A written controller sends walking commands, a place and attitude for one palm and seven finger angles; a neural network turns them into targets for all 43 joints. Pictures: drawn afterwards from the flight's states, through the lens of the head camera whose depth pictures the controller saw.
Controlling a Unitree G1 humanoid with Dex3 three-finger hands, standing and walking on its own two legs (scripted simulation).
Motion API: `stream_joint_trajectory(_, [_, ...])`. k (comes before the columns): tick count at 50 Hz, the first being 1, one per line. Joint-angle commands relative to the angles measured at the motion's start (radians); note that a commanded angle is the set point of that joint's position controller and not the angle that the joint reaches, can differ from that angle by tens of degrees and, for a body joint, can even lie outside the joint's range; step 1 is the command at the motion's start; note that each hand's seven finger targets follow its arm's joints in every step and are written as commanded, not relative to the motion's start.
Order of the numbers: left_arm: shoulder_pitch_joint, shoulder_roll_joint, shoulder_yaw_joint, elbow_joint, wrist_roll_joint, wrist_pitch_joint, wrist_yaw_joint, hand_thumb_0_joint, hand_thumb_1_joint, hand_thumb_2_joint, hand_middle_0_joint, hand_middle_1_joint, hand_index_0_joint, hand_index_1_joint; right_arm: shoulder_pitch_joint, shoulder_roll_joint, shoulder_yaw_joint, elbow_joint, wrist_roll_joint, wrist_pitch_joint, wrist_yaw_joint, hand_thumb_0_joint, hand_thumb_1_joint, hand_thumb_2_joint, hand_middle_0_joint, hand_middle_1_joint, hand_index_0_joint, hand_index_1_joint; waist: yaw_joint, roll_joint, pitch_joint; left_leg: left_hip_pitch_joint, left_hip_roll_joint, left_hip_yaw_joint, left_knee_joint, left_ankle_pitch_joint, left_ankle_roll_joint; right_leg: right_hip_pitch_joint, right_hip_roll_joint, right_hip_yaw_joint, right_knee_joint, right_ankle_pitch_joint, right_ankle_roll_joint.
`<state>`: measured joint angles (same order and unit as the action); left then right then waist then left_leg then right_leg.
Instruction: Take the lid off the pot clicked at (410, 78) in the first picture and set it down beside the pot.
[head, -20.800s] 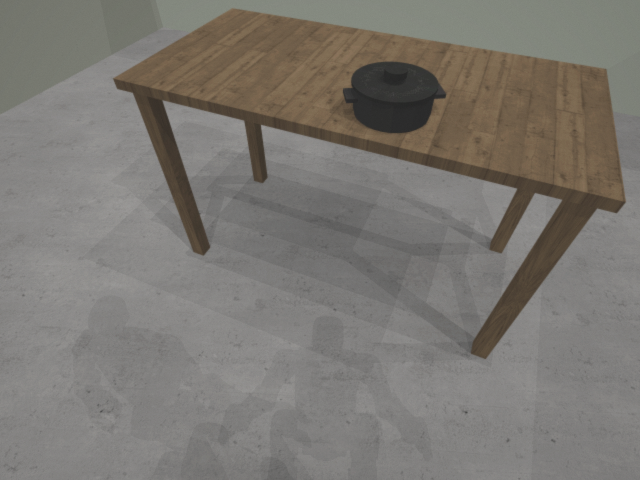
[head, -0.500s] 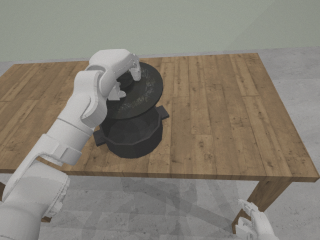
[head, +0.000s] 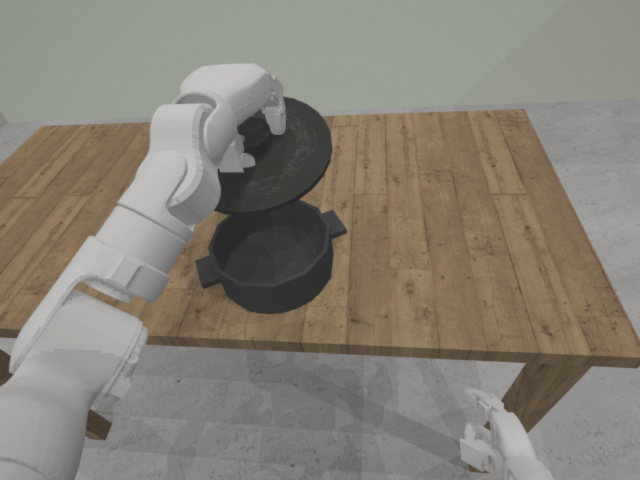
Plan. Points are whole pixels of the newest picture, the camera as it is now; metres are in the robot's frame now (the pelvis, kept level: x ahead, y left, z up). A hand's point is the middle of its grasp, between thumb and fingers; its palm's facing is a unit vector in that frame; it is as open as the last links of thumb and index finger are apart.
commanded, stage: lift the lid straight up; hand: left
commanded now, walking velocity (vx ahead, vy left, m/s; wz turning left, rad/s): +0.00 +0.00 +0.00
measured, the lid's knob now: (250, 136) +0.46 +0.10 +0.22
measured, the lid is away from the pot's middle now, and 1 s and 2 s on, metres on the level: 0.02 0.11 0.23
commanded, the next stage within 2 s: move the lid sideways beside the pot in 0.04 s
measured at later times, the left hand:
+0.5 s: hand (206, 141) +0.44 +0.15 +0.23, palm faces -0.13 -0.01 -0.99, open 8.1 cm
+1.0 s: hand (151, 148) +0.42 +0.21 +0.24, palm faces -0.15 +0.00 -0.99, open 8.1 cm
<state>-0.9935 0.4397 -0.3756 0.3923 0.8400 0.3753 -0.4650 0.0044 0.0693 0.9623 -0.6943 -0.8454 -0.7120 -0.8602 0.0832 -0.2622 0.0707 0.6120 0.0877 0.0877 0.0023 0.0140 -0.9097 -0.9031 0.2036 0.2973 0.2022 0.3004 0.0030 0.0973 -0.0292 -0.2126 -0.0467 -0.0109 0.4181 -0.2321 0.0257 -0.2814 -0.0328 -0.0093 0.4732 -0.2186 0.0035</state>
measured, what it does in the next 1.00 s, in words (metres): stands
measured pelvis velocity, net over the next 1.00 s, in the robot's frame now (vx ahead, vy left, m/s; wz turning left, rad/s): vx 0.00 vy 0.01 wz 0.01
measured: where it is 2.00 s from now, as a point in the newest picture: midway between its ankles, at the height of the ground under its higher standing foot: outside the picture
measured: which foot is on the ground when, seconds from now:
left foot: down 0.00-1.00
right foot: down 0.00-1.00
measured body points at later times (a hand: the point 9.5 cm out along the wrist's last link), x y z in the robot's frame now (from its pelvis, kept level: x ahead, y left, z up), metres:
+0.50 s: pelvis +0.00 +0.00 +0.00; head +0.02 -0.04 +0.45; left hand +0.44 +0.14 +0.29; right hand +0.18 -0.23 -0.11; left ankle -0.01 +0.11 -0.74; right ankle +0.02 -0.12 -0.74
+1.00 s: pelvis +0.00 +0.01 +0.00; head +0.01 -0.02 +0.45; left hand +0.43 +0.21 +0.29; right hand +0.18 -0.22 -0.10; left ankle -0.01 +0.11 -0.74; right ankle +0.02 -0.12 -0.74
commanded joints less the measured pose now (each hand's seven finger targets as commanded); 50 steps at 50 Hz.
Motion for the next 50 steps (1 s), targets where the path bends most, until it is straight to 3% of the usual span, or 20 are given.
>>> stream_joint_trajectory(1, [-0.601, 0.261, 0.208, -0.226, 0.043, -0.004, 0.066, 0.0, 0.489, 1.149, -0.869, -0.949, -0.883, -0.962, -0.144, -0.085, -0.038, -0.168, -0.003, -0.048, -0.009, 0.0, -0.9, -0.9, 0.2, 0.3, 0.2, 0.3, 0.006, -0.149, -0.451, 0.086, 0.01, 0.005, -0.033, 0.278, 0.033, 0.246, 0.009, -0.01, -0.011, 0.313, -0.042])
stream_joint_trajectory(5, [-0.6, 0.228, 0.185, -0.194, 0.022, -0.003, 0.067, 0.0, 0.489, 1.149, -0.869, -0.949, -0.883, -0.962, -0.138, -0.093, -0.043, -0.167, 0.0, -0.054, -0.009, 0.0, -0.9, -0.9, 0.2, 0.3, 0.2, 0.3, -0.011, -0.142, -0.411, 0.084, 0.01, 0.001, -0.031, 0.265, 0.035, 0.218, 0.01, -0.016, -0.024, 0.303, -0.043])
stream_joint_trajectory(7, [-0.627, 0.285, 0.224, -0.184, 0.044, -0.002, 0.069, 0.0, 0.489, 1.149, -0.869, -0.949, -0.883, -0.962, -0.128, -0.092, -0.038, -0.159, -0.003, -0.058, -0.017, 0.0, -0.9, -0.9, 0.2, 0.3, 0.2, 0.3, 0.002, -0.16, -0.411, 0.068, 0.011, 0.004, -0.043, 0.246, 0.035, 0.232, 0.009, -0.01, -0.025, 0.292, -0.04])
stream_joint_trajectory(10, [-0.614, 0.273, 0.218, -0.2, 0.034, -0.01, 0.075, 0.0, 0.489, 1.149, -0.869, -0.949, -0.883, -0.962, -0.124, -0.099, -0.044, -0.164, -0.002, -0.064, -0.017, 0.0, -0.9, -0.9, 0.2, 0.3, 0.2, 0.3, -0.004, -0.119, -0.43, 0.091, 0.01, 0.002, -0.035, 0.274, 0.035, 0.232, 0.008, -0.01, -0.024, 0.309, -0.045])
stream_joint_trajectory(11, [-0.614, 0.33, 0.26, -0.197, 0.055, -0.009, 0.076, 0.0, 0.489, 1.149, -0.869, -0.949, -0.883, -0.962, -0.117, -0.092, -0.04, -0.161, -0.005, -0.066, -0.017, 0.0, -0.9, -0.9, 0.2, 0.3, 0.2, 0.3, 0.013, -0.13, -0.462, 0.078, 0.012, 0.004, -0.043, 0.276, 0.033, 0.268, 0.008, -0.002, -0.017, 0.31, -0.042])
stream_joint_trajectory(15, [-0.552, 0.311, 0.249, -0.181, 0.046, -0.011, 0.064, 0.0, 0.489, 1.149, -0.869, -0.949, -0.883, -0.962, -0.114, -0.108, -0.046, -0.17, -0.003, -0.061, -0.018, 0.0, -0.9, -0.9, 0.2, 0.3, 0.2, 0.3, 0.003, -0.122, -0.434, 0.076, 0.014, 0.007, -0.035, 0.308, 0.036, 0.254, 0.005, -0.005, -0.023, 0.349, -0.045])
stream_joint_trajectory(17, [-0.554, 0.355, 0.277, -0.204, 0.069, -0.01, 0.055, 0.0, 0.489, 1.149, -0.869, -0.949, -0.883, -0.962, -0.106, -0.102, -0.046, -0.174, -0.005, -0.063, -0.02, 0.0, -0.9, -0.9, 0.2, 0.3, 0.2, 0.3, 0.012, -0.148, -0.452, 0.076, 0.016, 0.011, -0.03, 0.322, 0.039, 0.276, 0.003, 0.005, -0.018, 0.377, -0.041])
stream_joint_trajectory(20, [-0.504, 0.328, 0.258, -0.179, 0.046, -0.011, 0.037, 0.0, 0.489, 1.149, -0.869, -0.949, -0.883, -0.962, -0.105, -0.114, -0.05, -0.179, 0.002, -0.059, -0.021, 0.0, -0.9, -0.9, 0.2, 0.3, 0.2, 0.3, -0.003, -0.138, -0.416, 0.074, 0.013, 0.009, -0.027, 0.319, 0.041, 0.246, 0.005, -0.006, -0.029, 0.368, -0.041])
stream_joint_trajectory(21, [-0.543, 0.392, 0.297, -0.218, 0.064, -0.014, 0.033, 0.0, 0.489, 1.149, -0.869, -0.949, -0.883, -0.962, -0.095, -0.108, -0.046, -0.176, 0.002, -0.058, -0.023, 0.0, -0.9, -0.9, 0.2, 0.3, 0.2, 0.3, 0.008, -0.142, -0.451, 0.081, 0.016, 0.01, -0.033, 0.32, 0.038, 0.266, 0.006, 0.0, -0.022, 0.365, -0.038])
stream_joint_trajectory(25, [-0.51, 0.362, 0.278, -0.255, 0.04, -0.024, 0.011, 0.0, 0.489, 1.149, -0.869, -0.949, -0.883, -0.962, -0.1, -0.115, -0.055, -0.189, 0.003, -0.07, -0.02, 0.0, -0.9, -0.9, 0.2, 0.3, 0.2, 0.3, -0.006, -0.079, -0.449, 0.123, 0.012, -0.001, -0.007, 0.386, 0.045, 0.235, 0.008, -0.004, -0.024, 0.399, -0.044])
stream_joint_trajectory(27, [-0.525, 0.414, 0.314, -0.264, 0.06, -0.026, 0.0, 0.0, 0.489, 1.149, -0.869, -0.949, -0.883, -0.962, -0.089, -0.111, -0.053, -0.184, 0.002, -0.066, -0.022, 0.0, -0.9, -0.9, 0.2, 0.3, 0.2, 0.3, 0.003, -0.124, -0.444, 0.11, 0.015, 0.0, -0.016, 0.367, 0.042, 0.244, 0.01, -0.004, -0.022, 0.39, -0.04])
stream_joint_trajectory(30, [-0.491, 0.367, 0.273, -0.226, 0.031, -0.03, -0.011, 0.0, 0.489, 1.149, -0.869, -0.949, -0.883, -0.962, -0.093, -0.124, -0.055, -0.179, 0.008, -0.062, -0.02, 0.0, -0.9, -0.9, 0.2, 0.3, 0.2, 0.3, -0.014, -0.085, -0.388, 0.111, 0.012, -0.008, -0.014, 0.345, 0.04, 0.191, 0.012, -0.016, -0.037, 0.35, -0.045])
stream_joint_trajectory(31, [-0.521, 0.411, 0.3, -0.24, 0.052, -0.031, -0.012, 0.0, 0.489, 1.149, -0.869, -0.949, -0.883, -0.962, -0.084, -0.115, -0.051, -0.173, 0.005, -0.059, -0.022, 0.0, -0.9, -0.9, 0.2, 0.3, 0.2, 0.3, -0.003, -0.109, -0.411, 0.107, 0.014, -0.007, -0.023, 0.338, 0.037, 0.213, 0.015, -0.012, -0.03, 0.342, -0.041])
stream_joint_trajectory(34, [-0.559, 0.373, 0.255, -0.242, 0.054, -0.041, -0.018, 0.0, 0.489, 1.149, -0.869, -0.949, -0.883, -0.962, -0.092, -0.111, -0.05, -0.173, 0.007, -0.06, -0.026, 0.0, -0.9, -0.9, 0.2, 0.3, 0.2, 0.3, -0.016, -0.072, -0.398, 0.128, 0.012, -0.012, -0.024, 0.323, 0.036, 0.173, 0.018, -0.021, -0.034, 0.305, -0.045])
stream_joint_trajectory(35, [-0.544, 0.377, 0.261, -0.254, 0.028, -0.051, -0.014, 0.0, 0.489, 1.149, -0.869, -0.949, -0.883, -0.962, -0.083, -0.125, -0.057, -0.173, 0.007, -0.061, -0.024, 0.0, -0.9, -0.9, 0.2, 0.3, 0.2, 0.3, -0.024, -0.065, -0.412, 0.146, 0.013, -0.02, -0.014, 0.34, 0.038, 0.172, 0.017, -0.022, -0.038, 0.313, -0.047])
stream_joint_trajectory(36, [-0.562, 0.438, 0.308, -0.267, 0.049, -0.053, -0.014, 0.0, 0.489, 1.149, -0.869, -0.949, -0.883, -0.962, -0.075, -0.115, -0.054, -0.172, 0.004, -0.062, -0.026, 0.0, -0.9, -0.9, 0.2, 0.3, 0.2, 0.3, -0.007, -0.08, -0.452, 0.144, 0.013, -0.017, -0.021, 0.345, 0.039, 0.206, 0.021, -0.013, -0.034, 0.317, -0.042])
stream_joint_trajectory(40, [-0.513, 0.447, 0.321, -0.232, 0.033, -0.064, -0.016, 0.0, 0.489, 1.149, -0.869, -0.949, -0.883, -0.962, -0.077, -0.133, -0.059, -0.172, 0.001, -0.06, -0.025, 0.0, -0.9, -0.9, 0.2, 0.3, 0.2, 0.3, -0.014, -0.054, -0.428, 0.14, 0.013, -0.023, -0.012, 0.361, 0.037, 0.191, 0.016, -0.017, -0.038, 0.33, -0.049])
stream_joint_trajectory(46, [-0.477, 0.478, 0.341, -0.191, 0.056, -0.071, -0.032, 0.0, 0.489, 1.149, -0.869, -0.949, -0.883, -0.962, -0.067, -0.127, -0.054, -0.172, 0.005, -0.038, -0.021, 0.0, -0.9, -0.9, 0.2, 0.3, 0.2, 0.3, -0.002, -0.116, -0.402, 0.096, 0.018, -0.017, -0.033, 0.341, 0.033, 0.21, 0.019, -0.021, -0.044, 0.317, -0.043])
stream_joint_trajectory(48, [-0.515, 0.441, 0.296, -0.201, 0.06, -0.076, -0.036, 0.0, 0.489, 1.149, -0.869, -0.949, -0.883, -0.962, -0.078, -0.126, -0.053, -0.179, 0.008, -0.034, -0.023, 0.0, -0.9, -0.9, 0.2, 0.3, 0.2, 0.3, -0.014, -0.082, -0.38, 0.103, 0.016, -0.015, -0.034, 0.312, 0.034, 0.176, 0.02, -0.028, -0.048, 0.285, -0.046])
stream_joint_trajectory(50, [-0.494, 0.46, 0.313, -0.208, 0.04, -0.088, -0.028, 0.0, 0.489, 1.149, -0.869, -0.949, -0.883, -0.962, -0.07, -0.139, -0.062, -0.184, 0.007, -0.04, -0.023, 0.0, -0.9, -0.9, 0.2, 0.3, 0.2, 0.3, -0.02, -0.039, -0.385, 0.13, 0.016, -0.026, -0.02, 0.317, 0.037, 0.15, 0.021, -0.027, -0.053, 0.264, -0.052])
